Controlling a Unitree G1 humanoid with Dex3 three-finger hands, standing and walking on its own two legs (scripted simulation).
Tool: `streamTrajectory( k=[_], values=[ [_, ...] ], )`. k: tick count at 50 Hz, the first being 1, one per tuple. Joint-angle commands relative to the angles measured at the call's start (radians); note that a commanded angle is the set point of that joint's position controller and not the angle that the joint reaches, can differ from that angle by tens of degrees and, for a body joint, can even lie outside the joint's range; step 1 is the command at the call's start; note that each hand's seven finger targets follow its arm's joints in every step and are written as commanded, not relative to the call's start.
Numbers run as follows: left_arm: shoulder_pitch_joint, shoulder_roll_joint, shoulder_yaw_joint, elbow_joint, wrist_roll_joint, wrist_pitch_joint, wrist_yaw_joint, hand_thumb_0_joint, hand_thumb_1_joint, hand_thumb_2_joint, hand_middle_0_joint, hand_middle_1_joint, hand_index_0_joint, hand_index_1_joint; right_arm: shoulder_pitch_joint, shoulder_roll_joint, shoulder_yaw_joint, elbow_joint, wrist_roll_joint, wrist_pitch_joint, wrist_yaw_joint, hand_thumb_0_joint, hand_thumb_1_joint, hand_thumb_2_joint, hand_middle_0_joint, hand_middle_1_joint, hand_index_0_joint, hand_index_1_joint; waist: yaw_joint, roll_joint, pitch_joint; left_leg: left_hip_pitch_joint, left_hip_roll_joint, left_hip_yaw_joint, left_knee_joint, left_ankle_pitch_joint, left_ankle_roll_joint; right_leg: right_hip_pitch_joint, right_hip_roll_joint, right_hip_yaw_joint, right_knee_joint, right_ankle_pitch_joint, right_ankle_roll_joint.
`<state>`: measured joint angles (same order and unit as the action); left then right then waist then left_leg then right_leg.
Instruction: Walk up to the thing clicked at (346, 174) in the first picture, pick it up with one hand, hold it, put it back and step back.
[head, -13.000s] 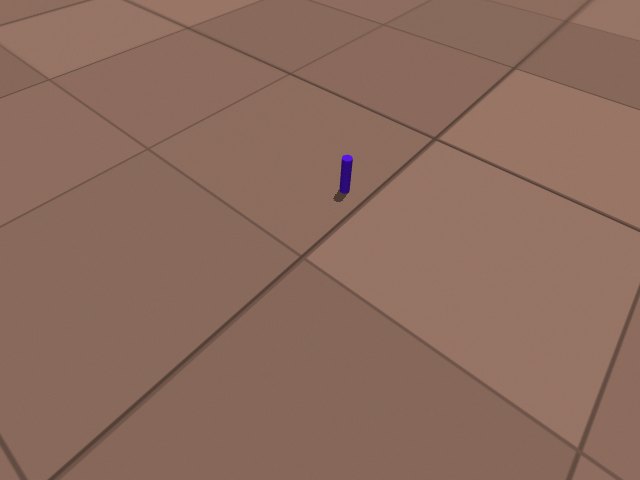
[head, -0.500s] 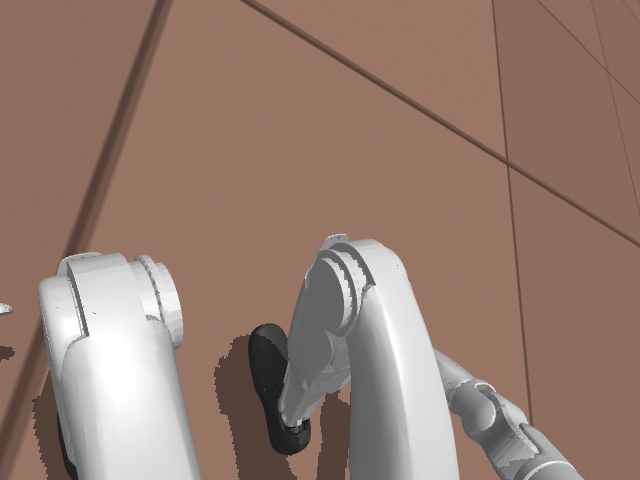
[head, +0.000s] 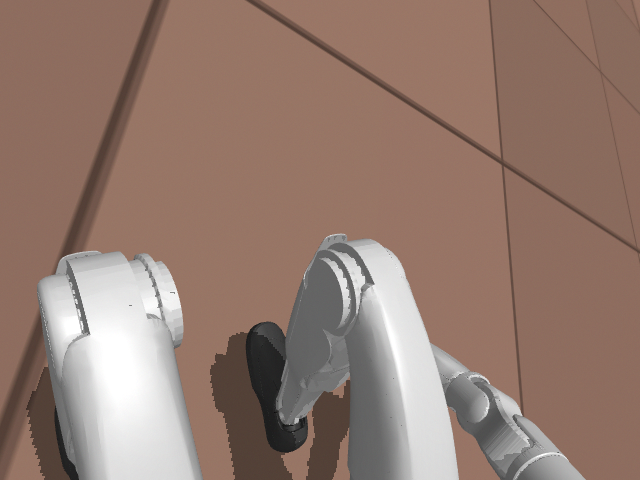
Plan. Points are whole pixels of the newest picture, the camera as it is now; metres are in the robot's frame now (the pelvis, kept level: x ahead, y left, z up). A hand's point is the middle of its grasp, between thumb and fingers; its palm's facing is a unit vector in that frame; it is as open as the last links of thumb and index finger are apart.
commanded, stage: close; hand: left
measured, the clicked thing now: out of the picture +0.39 +0.31 -0.18
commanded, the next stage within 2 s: settle in 0.26 s
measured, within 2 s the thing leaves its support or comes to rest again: leaves its support in 0.64 s
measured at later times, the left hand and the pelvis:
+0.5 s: hand out of the picture +0.39 +0.30 -0.15, palm faces +0.45 -0.89 +0.01, open 6.7 cm; pelvis +0.00 +0.00 +0.00, yaw +0 degrees
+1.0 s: hand out of the picture +0.36 +0.33 -0.06, palm faces +0.45 -0.89 -0.01, open 6.3 cm; pelvis +0.01 -0.01 +0.02, yaw +3 degrees
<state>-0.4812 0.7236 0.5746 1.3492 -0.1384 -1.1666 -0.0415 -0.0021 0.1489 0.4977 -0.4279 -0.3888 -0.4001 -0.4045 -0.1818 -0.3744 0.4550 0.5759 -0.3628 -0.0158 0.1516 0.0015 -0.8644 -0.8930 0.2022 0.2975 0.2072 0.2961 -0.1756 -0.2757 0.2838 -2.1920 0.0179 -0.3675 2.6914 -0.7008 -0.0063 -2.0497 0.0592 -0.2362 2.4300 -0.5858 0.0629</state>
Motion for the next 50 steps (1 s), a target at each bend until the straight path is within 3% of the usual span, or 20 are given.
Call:
streamTrajectory(
  k=[1,2,6,9,12,15,18,19,22,23,27,30,31,34,37,38,41,46,48,50],
  values=[
    [-0.212,0.157,-0.047,-0.156,0.019,-0.072,0.007,0.0,0.409,0.693,-0.639,-0.584,-0.608,-0.608,-0.001,-0.355,-0.133,-0.025,0.003,0.005,-0.015,0.0,-0.858,-0.895,0.2,0.299,0.199,0.299,-0.12,0.551,-0.506,0.345,0.059,0.09,-0.393,0.015,-0.029,0.18,0.027,-0.112,-0.154,0.079,-0.068],
    [-0.22,0.15,-0.052,-0.141,0.018,-0.07,0.009,0.0,0.442,0.71,-0.667,-0.606,-0.637,-0.628,0.003,-0.358,-0.132,-0.021,0.005,0.005,-0.014,0.0,-0.861,-0.895,0.2,0.299,0.199,0.299,-0.13,0.547,-0.501,0.344,0.059,0.079,-0.398,0.011,-0.032,0.174,0.025,-0.118,-0.148,0.075,-0.068],
    [-0.181,0.123,-0.058,-0.104,0.008,-0.064,0.014,0.0,0.53,0.785,-0.751,-0.685,-0.72,-0.708,0.006,-0.361,-0.131,-0.018,0.006,0.008,-0.009,0.0,-0.859,-0.895,0.2,0.299,0.199,0.299,-0.117,0.514,-0.512,0.358,0.057,0.069,-0.393,0.048,-0.034,0.183,0.024,-0.12,-0.144,0.103,-0.065],
    [-0.158,0.143,-0.035,-0.072,-0.003,-0.063,0.024,0.0,0.627,0.863,-0.825,-0.764,-0.796,-0.785,0.008,-0.356,-0.12,-0.026,0.009,0.011,-0.007,0.0,-0.855,-0.893,0.2,0.299,0.199,0.299,-0.101,0.483,-0.524,0.326,0.05,0.081,-0.376,0.061,-0.026,0.221,0.03,-0.119,-0.155,0.108,-0.065],
    [-0.165,0.172,-0.002,-0.083,-0.009,-0.073,0.039,0.0,0.587,0.967,-0.965,-0.909,-0.936,-0.934,0.0,-0.354,-0.112,-0.028,0.007,0.012,-0.007,0.0,-0.863,-0.896,0.2,0.299,0.199,0.299,-0.088,0.482,-0.529,0.32,0.05,0.088,-0.368,0.074,-0.024,0.236,0.031,-0.115,-0.159,0.119,-0.065],
    [-0.185,0.187,0.011,-0.087,-0.001,-0.078,0.052,0.0,0.656,1.063,-1.069,-1.025,-1.043,-1.047,0.002,-0.358,-0.111,-0.028,0.004,0.018,-0.008,0.0,-0.864,-0.895,0.2,0.299,0.199,0.299,-0.099,0.498,-0.518,0.324,0.055,0.084,-0.378,0.063,-0.026,0.232,0.032,-0.119,-0.157,0.105,-0.067],
    [-0.201,0.167,-0.019,-0.093,0.011,-0.074,0.052,0.0,0.662,1.162,-1.148,-1.13,-1.122,-1.156,-0.003,-0.349,-0.11,-0.034,0.001,0.018,-0.01,0.0,-0.868,-0.897,0.2,0.299,0.199,0.299,-0.114,0.499,-0.52,0.311,0.053,0.099,-0.367,0.045,-0.021,0.237,0.034,-0.114,-0.172,0.096,-0.064],
    [-0.19,0.183,-0.009,-0.091,0.018,-0.073,0.052,0.0,0.653,1.206,-1.133,-1.176,-1.104,-1.21,0.0,-0.352,-0.112,-0.03,-0.001,0.02,-0.01,0.0,-0.882,-0.904,0.2,0.299,0.2,0.299,-0.109,0.505,-0.519,0.314,0.055,0.099,-0.371,0.041,-0.022,0.229,0.035,-0.114,-0.171,0.089,-0.066],
    [-0.187,0.178,-0.016,-0.14,0.018,-0.071,0.045,0.0,0.689,1.271,-1.195,-1.239,-1.166,-1.273,-0.003,-0.355,-0.117,-0.035,0.001,0.02,-0.01,0.0,-0.884,-0.904,0.2,0.299,0.2,0.299,-0.098,0.527,-0.523,0.329,0.057,0.095,-0.383,0.044,-0.026,0.228,0.032,-0.115,-0.167,0.094,-0.065],
    [-0.165,0.194,0.005,-0.151,0.017,-0.07,0.044,0.0,0.68,1.289,-1.212,-1.264,-1.183,-1.299,0.008,-0.356,-0.119,-0.029,0.0,0.021,-0.009,0.0,-0.884,-0.903,0.2,0.299,0.2,0.299,-0.091,0.544,-0.551,0.354,0.059,0.093,-0.385,0.066,-0.029,0.242,0.032,-0.115,-0.161,0.108,-0.066],
    [-0.145,0.185,0.009,-0.214,0.009,-0.048,0.04,0.0,0.728,1.351,-1.275,-1.342,-1.252,-1.372,0.019,-0.357,-0.138,-0.029,0.01,0.023,-0.008,0.0,-0.878,-0.902,0.2,0.299,0.2,0.299,-0.078,0.568,-0.583,0.369,0.057,0.097,-0.397,0.075,-0.031,0.232,0.029,-0.11,-0.157,0.119,-0.07],
    [-0.187,0.156,-0.027,-0.321,0.003,-0.032,0.039,0.0,0.647,1.411,-1.34,-1.421,-1.315,-1.457,0.02,-0.35,-0.153,-0.035,0.02,0.02,-0.007,0.0,-0.876,-0.903,0.2,0.3,0.2,0.299,-0.079,0.592,-0.606,0.378,0.055,0.105,-0.404,0.074,-0.032,0.221,0.026,-0.102,-0.162,0.124,-0.072],
    [-0.189,0.178,-0.011,-0.354,0.002,-0.025,0.042,0.0,0.629,1.404,-1.35,-1.429,-1.327,-1.463,0.036,-0.35,-0.162,-0.025,0.023,0.018,-0.008,0.0,-0.879,-0.903,0.2,0.3,0.2,0.3,-0.074,0.613,-0.622,0.39,0.054,0.11,-0.407,0.08,-0.031,0.229,0.026,-0.096,-0.164,0.13,-0.074],
    [-0.204,0.154,-0.04,-0.429,0.008,0.004,0.036,0.0,0.596,1.39,-1.351,-1.426,-1.329,-1.46,0.044,-0.342,-0.187,-0.026,0.036,0.018,-0.007,0.0,-0.88,-0.903,0.2,0.3,0.2,0.3,-0.07,0.635,-0.647,0.403,0.052,0.118,-0.42,0.082,-0.032,0.214,0.02,-0.083,-0.163,0.132,-0.077],
    [-0.168,0.072,-0.09,-0.439,0.006,0.048,0.018,0.0,0.587,1.393,-1.353,-1.433,-1.332,-1.467,0.08,-0.327,-0.215,0.002,0.052,0.025,-0.007,0.0,-0.88,-0.902,0.2,0.3,0.2,0.3,-0.069,0.626,-0.646,0.408,0.049,0.119,-0.443,0.074,-0.035,0.181,0.016,-0.074,-0.172,0.124,-0.079],
    [-0.195,0.119,-0.062,-0.499,0.01,0.056,0.019,0.0,0.582,1.38,-1.349,-1.421,-1.327,-1.455,0.073,-0.329,-0.224,-0.013,0.058,0.024,-0.009,0.0,-0.875,-0.901,0.2,0.3,0.2,0.3,-0.05,0.637,-0.667,0.409,0.049,0.121,-0.449,0.08,-0.033,0.174,0.013,-0.069,-0.167,0.127,-0.081],
    [-0.122,0.046,-0.098,-0.493,-0.004,0.107,0.004,0.0,0.52,1.363,-1.361,-1.424,-1.343,-1.456,0.096,-0.307,-0.244,-0.009,0.081,0.03,-0.005,0.0,-0.881,-0.901,0.2,0.3,0.2,0.3,-0.031,0.596,-0.669,0.361,0.038,0.138,-0.46,0.042,-0.024,0.162,0.011,-0.057,-0.185,0.096,-0.082],
    [-0.141,0.02,-0.093,-0.619,-0.022,0.164,-0.002,0.0,0.498,1.355,-1.358,-1.439,-1.349,-1.463,0.113,-0.292,-0.298,-0.017,0.118,0.028,-0.005,0.0,-0.878,-0.898,0.2,0.3,0.2,0.3,0.012,0.603,-0.714,0.359,0.029,0.149,-0.497,-0.004,-0.018,0.127,0.001,-0.036,-0.193,0.061,-0.087],
    [-0.117,-0.033,-0.131,-0.631,-0.023,0.194,-0.018,0.0,0.514,1.364,-1.375,-1.45,-1.366,-1.472,0.14,-0.269,-0.309,-0.003,0.136,0.034,-0.005,0.0,-0.879,-0.898,0.2,0.3,0.2,0.3,0.016,0.595,-0.73,0.362,0.023,0.152,-0.524,-0.012,-0.017,0.109,-0.006,-0.026,-0.2,0.047,-0.09],
    [-0.14,-0.037,-0.137,-0.681,-0.025,0.222,-0.028,0.0,0.492,1.346,-1.367,-1.437,-1.358,-1.461,0.144,-0.257,-0.33,-0.004,0.155,0.034,-0.012,0.0,-0.878,-0.898,0.2,0.3,0.2,0.3,0.023,0.596,-0.736,0.361,0.022,0.158,-0.544,-0.048,-0.013,0.084,-0.009,-0.013,-0.212,0.019,-0.093]
  ],
)
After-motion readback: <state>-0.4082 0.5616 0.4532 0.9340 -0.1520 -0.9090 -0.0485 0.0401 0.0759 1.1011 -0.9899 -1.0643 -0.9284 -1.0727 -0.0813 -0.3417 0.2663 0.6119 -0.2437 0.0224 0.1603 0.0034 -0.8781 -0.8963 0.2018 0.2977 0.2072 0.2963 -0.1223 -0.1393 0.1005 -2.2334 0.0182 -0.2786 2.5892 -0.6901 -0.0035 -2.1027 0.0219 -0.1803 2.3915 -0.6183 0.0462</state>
